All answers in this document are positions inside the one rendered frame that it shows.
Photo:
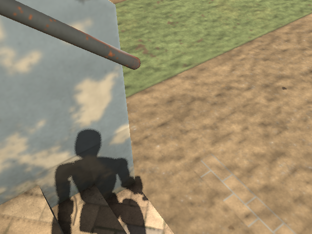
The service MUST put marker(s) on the stairs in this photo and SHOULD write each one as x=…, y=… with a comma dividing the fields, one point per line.
x=87, y=212

